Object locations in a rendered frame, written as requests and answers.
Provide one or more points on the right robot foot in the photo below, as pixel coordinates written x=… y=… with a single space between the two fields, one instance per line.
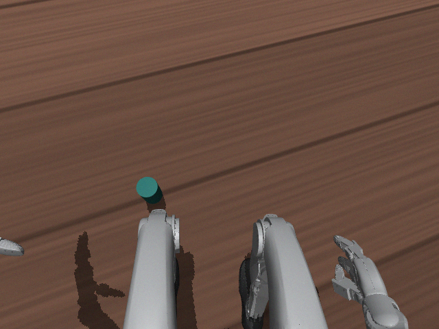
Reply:
x=244 y=290

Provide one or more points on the can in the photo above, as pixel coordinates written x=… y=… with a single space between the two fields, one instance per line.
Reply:
x=149 y=190

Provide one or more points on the right robot arm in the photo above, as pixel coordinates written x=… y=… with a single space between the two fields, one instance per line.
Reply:
x=382 y=312

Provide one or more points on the right robot hand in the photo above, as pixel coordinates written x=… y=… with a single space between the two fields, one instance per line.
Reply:
x=362 y=270

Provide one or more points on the left robot hand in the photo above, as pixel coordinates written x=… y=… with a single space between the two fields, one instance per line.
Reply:
x=10 y=248

